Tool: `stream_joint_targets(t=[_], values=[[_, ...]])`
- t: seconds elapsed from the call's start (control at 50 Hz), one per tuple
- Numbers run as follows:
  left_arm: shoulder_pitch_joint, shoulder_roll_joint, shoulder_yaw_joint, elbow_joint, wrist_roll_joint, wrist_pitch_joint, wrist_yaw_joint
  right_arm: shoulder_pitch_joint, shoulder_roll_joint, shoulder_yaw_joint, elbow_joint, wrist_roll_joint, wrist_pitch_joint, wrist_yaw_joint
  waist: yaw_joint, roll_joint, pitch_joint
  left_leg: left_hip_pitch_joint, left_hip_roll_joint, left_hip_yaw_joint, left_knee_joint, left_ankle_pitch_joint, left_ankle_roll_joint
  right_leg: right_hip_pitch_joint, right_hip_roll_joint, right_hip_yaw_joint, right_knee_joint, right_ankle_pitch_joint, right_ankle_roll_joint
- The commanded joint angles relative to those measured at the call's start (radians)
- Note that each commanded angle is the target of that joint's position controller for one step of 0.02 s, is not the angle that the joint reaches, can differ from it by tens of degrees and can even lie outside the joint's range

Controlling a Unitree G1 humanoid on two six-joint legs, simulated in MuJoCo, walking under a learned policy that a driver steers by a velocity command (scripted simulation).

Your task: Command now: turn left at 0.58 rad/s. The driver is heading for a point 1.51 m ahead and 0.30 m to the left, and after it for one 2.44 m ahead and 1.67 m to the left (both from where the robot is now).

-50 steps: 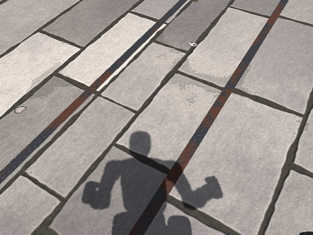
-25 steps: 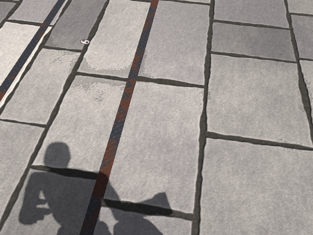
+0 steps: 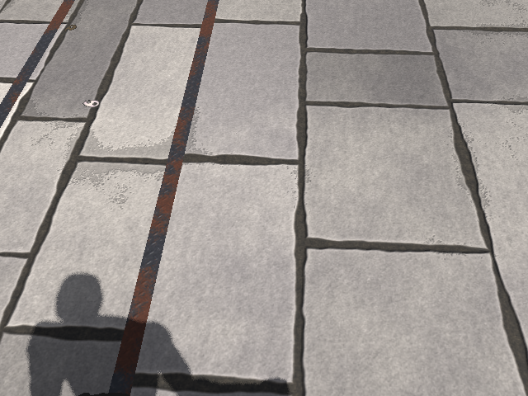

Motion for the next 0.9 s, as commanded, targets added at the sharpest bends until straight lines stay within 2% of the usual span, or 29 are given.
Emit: stream_joint_targets(t=[0.02,0.08,0.12,0.16,0.18,0.2,0.22,0.24,0.26,0.28,0.3,0.36,0.42,0.48,0.54,0.58,0.62,0.64,0.66,0.68,0.7,0.72,0.74,0.76,0.78,0.8,0.84,0.88,0.9], values=[[0.000,0.193,0.071,-0.044,-0.003,-0.007,0.007,-0.078,-0.084,-0.024,-0.118,-0.002,-0.011,0.009,0.059,-0.113,-0.033,-0.079,0.040,-0.005,-0.020,-0.025,0.008,0.105,-0.350,0.193,-0.184,0.219,-0.198],[-0.007,0.212,0.085,-0.040,-0.012,-0.003,0.000,-0.073,-0.074,-0.025,-0.143,0.002,-0.009,0.026,0.053,-0.119,-0.074,-0.015,0.020,0.044,-0.109,-0.028,0.030,0.143,-0.358,0.127,-0.129,0.386,-0.179],[-0.010,0.226,0.094,-0.037,-0.027,-0.001,-0.006,-0.067,-0.076,-0.031,-0.161,0.007,-0.002,0.039,0.045,-0.132,-0.098,0.029,0.003,0.070,-0.193,-0.015,0.056,0.176,-0.370,0.094,-0.079,0.452,-0.147],[-0.023,0.224,0.099,-0.028,-0.049,0.002,-0.013,-0.021,-0.081,-0.042,-0.161,0.009,0.006,0.044,0.006,-0.125,-0.117,0.148,-0.036,0.105,-0.366,0.105,0.099,0.152,-0.349,0.026,0.027,0.434,-0.077],[0.021,0.201,0.097,-0.002,-0.053,0.000,-0.021,0.032,-0.114,-0.060,-0.149,0.003,0.006,0.031,-0.014,-0.068,-0.128,0.266,-0.064,0.072,-0.473,0.250,0.140,0.084,-0.294,-0.025,0.147,0.355,-0.012],[0.014,0.165,0.088,-0.019,-0.027,-0.005,-0.024,0.105,-0.245,-0.102,-0.152,0.002,0.000,0.008,-0.031,0.148,-0.137,0.465,0.086,-0.195,-0.548,0.645,0.230,-0.163,-0.182,-0.091,0.434,0.093,0.080],[-0.089,0.119,0.066,-0.109,0.007,-0.015,-0.020,0.105,-0.356,-0.117,-0.178,-0.032,-0.020,0.009,-0.021,0.354,-0.171,0.563,0.291,-0.596,-0.564,0.872,0.448,-0.485,-0.002,0.024,0.684,-0.438,0.151],[-0.134,0.170,0.080,-0.096,0.005,-0.016,-0.017,0.099,-0.284,-0.100,-0.187,-0.042,-0.049,0.023,-0.068,0.151,-0.231,0.575,0.297,-0.546,-0.586,0.786,0.475,-0.530,-0.014,0.196,0.812,-0.450,0.141],[-0.137,0.172,0.081,-0.098,-0.018,-0.019,-0.015,0.070,-0.264,-0.089,-0.178,-0.032,-0.067,0.022,-0.036,0.106,-0.186,0.537,0.246,-0.466,-0.593,0.703,0.426,-0.545,-0.021,0.229,0.814,-0.356,0.115],[-0.109,0.174,0.083,-0.078,-0.018,-0.022,-0.006,0.011,-0.244,-0.086,-0.181,-0.008,-0.070,0.013,0.004,0.040,-0.143,0.502,0.186,-0.402,-0.588,0.626,0.368,-0.555,-0.038,0.242,0.770,-0.256,0.106],[-0.091,0.195,0.089,-0.071,-0.008,-0.022,0.003,-0.043,-0.214,-0.075,-0.192,0.011,-0.063,0.004,0.029,0.042,-0.121,0.467,0.161,-0.373,-0.589,0.615,0.335,-0.547,-0.045,0.251,0.724,-0.185,0.106],[-0.040,0.174,0.085,-0.043,-0.010,-0.025,-0.002,-0.078,-0.202,-0.064,-0.215,-0.001,-0.049,-0.017,0.056,0.067,-0.154,0.409,0.100,-0.332,-0.577,0.689,0.317,-0.448,0.002,0.247,0.686,-0.073,0.131],[-0.067,0.153,0.074,-0.044,-0.019,-0.028,-0.001,-0.056,-0.218,-0.070,-0.214,0.004,-0.042,-0.026,0.040,0.078,-0.146,0.412,0.070,-0.369,-0.561,0.635,0.306,-0.436,0.040,0.262,0.529,-0.043,0.154],[-0.046,0.159,0.070,-0.018,-0.023,-0.023,-0.008,-0.083,-0.200,-0.059,-0.222,-0.007,-0.033,-0.032,0.029,0.119,-0.158,0.397,0.074,-0.352,-0.533,0.581,0.288,-0.377,0.024,0.246,0.423,-0.006,0.165],[-0.038,0.152,0.060,-0.009,-0.027,-0.022,-0.021,-0.082,-0.147,-0.028,-0.206,-0.030,-0.033,-0.023,0.004,0.139,-0.161,0.344,0.092,-0.336,-0.512,0.623,0.293,-0.263,-0.018,0.217,0.367,-0.023,0.154],[-0.024,0.135,0.050,-0.003,-0.029,-0.025,-0.034,-0.099,-0.083,0.003,-0.186,-0.044,-0.040,-0.010,0.006,0.133,-0.147,0.296,0.093,-0.315,-0.512,0.609,0.290,-0.157,-0.044,0.203,0.286,-0.025,0.132],[-0.018,0.142,0.050,-0.008,-0.036,-0.031,-0.043,-0.121,-0.094,0.006,-0.169,-0.045,-0.050,-0.001,0.018,0.138,-0.096,0.257,0.085,-0.296,-0.509,0.532,0.278,-0.079,-0.029,0.169,0.158,0.016,0.100],[-0.021,0.164,0.054,-0.018,-0.036,-0.035,-0.045,-0.116,-0.122,-0.003,-0.160,-0.038,-0.052,-0.002,0.026,0.131,-0.063,0.254,0.066,-0.286,-0.500,0.480,0.260,-0.058,-0.013,0.157,0.061,0.104,0.080],[-0.029,0.203,0.062,-0.031,-0.031,-0.039,-0.044,-0.083,-0.149,-0.014,-0.150,-0.036,-0.057,-0.005,0.016,0.099,-0.052,0.271,0.035,-0.277,-0.480,0.395,0.232,-0.051,-0.021,0.195,0.028,0.235,0.058],[-0.033,0.273,0.078,-0.048,-0.029,-0.042,-0.042,-0.043,-0.158,-0.021,-0.154,-0.051,-0.063,-0.011,-0.023,-0.008,-0.060,0.268,-0.035,-0.226,-0.406,0.270,0.190,-0.037,-0.081,0.302,0.052,0.506,0.019],[-0.015,0.310,0.091,-0.039,-0.041,-0.043,-0.043,-0.028,-0.146,-0.022,-0.163,-0.061,-0.067,-0.018,-0.046,-0.134,-0.077,0.230,-0.131,-0.117,-0.319,0.185,0.130,-0.023,-0.135,0.412,0.032,0.565,-0.069],[0.040,0.299,0.094,-0.031,-0.045,-0.043,-0.044,-0.078,-0.139,-0.023,-0.175,-0.059,-0.069,-0.028,-0.001,-0.209,-0.091,0.172,-0.177,-0.060,-0.210,0.090,0.080,0.008,-0.210,0.567,-0.025,0.548,-0.166],[0.102,0.273,0.088,-0.018,-0.037,-0.042,-0.039,-0.136,-0.121,-0.023,-0.195,-0.045,-0.067,-0.034,0.037,-0.265,-0.102,0.075,-0.207,-0.067,-0.121,-0.095,0.062,0.072,-0.268,0.698,-0.069,0.551,-0.232],[0.208,0.266,0.090,0.011,-0.041,-0.046,-0.034,-0.167,-0.110,-0.022,-0.218,-0.031,-0.067,-0.029,0.079,-0.260,-0.157,-0.026,-0.211,-0.102,0.013,-0.331,0.063,0.171,-0.290,0.778,-0.121,0.285,-0.264],[0.242,0.270,0.094,0.023,-0.053,-0.054,-0.029,-0.159,-0.101,-0.023,-0.222,-0.011,-0.073,-0.012,0.079,-0.206,-0.162,-0.084,-0.167,-0.152,0.077,-0.313,0.077,0.195,-0.286,0.808,-0.154,-0.127,-0.245],[0.221,0.265,0.093,0.017,-0.064,-0.057,-0.021,-0.174,-0.085,-0.020,-0.227,0.005,-0.086,0.007,0.064,-0.191,-0.112,-0.111,-0.127,-0.165,0.013,-0.244,0.095,0.143,-0.263,0.803,-0.197,-0.427,-0.208],[0.151,0.265,0.094,-0.009,-0.066,-0.037,-0.005,-0.219,-0.075,-0.021,-0.232,0.005,-0.120,0.028,0.050,-0.216,-0.044,-0.002,-0.137,-0.117,-0.195,-0.191,0.095,0.010,-0.201,0.745,-0.252,-0.446,-0.161],[0.066,0.262,0.095,-0.053,-0.066,-0.015,0.003,-0.145,-0.044,-0.023,-0.192,0.002,-0.152,0.041,-0.005,-0.213,-0.062,0.252,-0.178,-0.070,-0.400,-0.079,0.093,-0.142,-0.099,0.638,-0.232,-0.327,-0.117],[0.021,0.244,0.091,-0.078,-0.068,-0.009,0.005,-0.077,-0.051,-0.033,-0.159,0.009,-0.160,0.041,-0.047,-0.203,-0.070,0.370,-0.174,-0.048,-0.538,0.083,0.093,-0.201,-0.061,0.597,-0.198,-0.288,-0.091]])
Keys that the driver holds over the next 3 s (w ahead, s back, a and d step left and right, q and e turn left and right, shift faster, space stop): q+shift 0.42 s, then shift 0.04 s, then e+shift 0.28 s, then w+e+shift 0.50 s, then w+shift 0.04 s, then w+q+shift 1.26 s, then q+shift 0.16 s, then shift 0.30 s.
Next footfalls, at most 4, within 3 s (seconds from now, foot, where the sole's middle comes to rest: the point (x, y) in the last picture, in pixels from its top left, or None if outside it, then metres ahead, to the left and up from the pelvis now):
0.18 left None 0.03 0.15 -0.77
0.66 right None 0.18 -0.04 -0.77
0.94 left None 0.08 0.19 -0.77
1.38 right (291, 394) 0.49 -0.05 -0.77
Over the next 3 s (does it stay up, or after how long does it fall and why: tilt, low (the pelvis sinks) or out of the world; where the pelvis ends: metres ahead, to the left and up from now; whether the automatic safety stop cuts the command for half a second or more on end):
stays up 1.56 0.34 0.00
